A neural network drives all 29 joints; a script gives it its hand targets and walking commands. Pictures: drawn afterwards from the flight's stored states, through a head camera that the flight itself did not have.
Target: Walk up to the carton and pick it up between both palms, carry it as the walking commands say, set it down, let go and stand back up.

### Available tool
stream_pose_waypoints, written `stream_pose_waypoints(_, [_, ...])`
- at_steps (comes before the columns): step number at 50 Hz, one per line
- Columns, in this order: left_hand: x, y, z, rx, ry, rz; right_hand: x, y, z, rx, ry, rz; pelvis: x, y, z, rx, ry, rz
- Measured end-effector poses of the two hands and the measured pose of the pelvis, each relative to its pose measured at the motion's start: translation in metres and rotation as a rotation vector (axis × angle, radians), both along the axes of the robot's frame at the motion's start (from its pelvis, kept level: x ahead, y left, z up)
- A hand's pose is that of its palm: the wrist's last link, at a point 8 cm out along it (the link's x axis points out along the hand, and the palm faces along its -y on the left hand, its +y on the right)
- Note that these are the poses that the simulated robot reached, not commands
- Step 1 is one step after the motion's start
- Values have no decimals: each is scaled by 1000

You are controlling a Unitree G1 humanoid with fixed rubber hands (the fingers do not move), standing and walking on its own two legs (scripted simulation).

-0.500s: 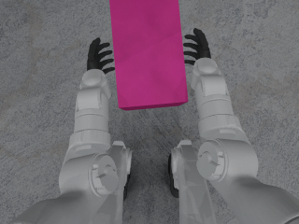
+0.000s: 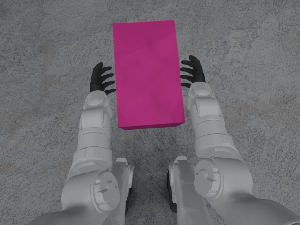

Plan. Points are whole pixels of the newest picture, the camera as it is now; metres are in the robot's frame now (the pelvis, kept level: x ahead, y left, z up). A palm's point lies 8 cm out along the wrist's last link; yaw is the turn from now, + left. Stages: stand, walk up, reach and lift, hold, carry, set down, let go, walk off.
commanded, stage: reach and lift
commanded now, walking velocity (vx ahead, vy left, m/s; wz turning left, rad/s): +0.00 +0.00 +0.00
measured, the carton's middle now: (147, 79) +0.52 +0.01 -0.12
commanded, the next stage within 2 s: none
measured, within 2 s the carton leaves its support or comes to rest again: neither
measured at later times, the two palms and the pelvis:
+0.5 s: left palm (87, 91) +0.41 +0.14 +0.03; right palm (204, 81) +0.44 -0.12 +0.03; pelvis +0.01 +0.00 +0.06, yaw +0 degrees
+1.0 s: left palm (68, 85) +0.39 +0.15 +0.11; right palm (214, 73) +0.42 -0.11 +0.10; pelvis +0.03 +0.01 +0.13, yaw -1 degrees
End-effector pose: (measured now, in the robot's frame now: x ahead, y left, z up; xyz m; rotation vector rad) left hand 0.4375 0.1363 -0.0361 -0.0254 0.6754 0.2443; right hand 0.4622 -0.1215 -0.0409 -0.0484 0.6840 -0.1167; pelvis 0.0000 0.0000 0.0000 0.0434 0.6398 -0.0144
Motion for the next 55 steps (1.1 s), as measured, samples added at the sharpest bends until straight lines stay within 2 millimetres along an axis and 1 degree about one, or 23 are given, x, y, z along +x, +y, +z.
stream_pose_waypoints(21, [-20,2,60,-10,-8,8,-21,1,60,12,-4,1,11,0,53,-9,-91,1])
stream_pose_waypoints(43, [-40,6,122,-19,-3,10,-38,4,124,19,-4,10,26,4,112,-22,-204,-6])
stream_pose_waypoints(55, [-44,13,157,5,4,-19,-49,8,157,37,-6,20,34,7,141,-28,-276,-12])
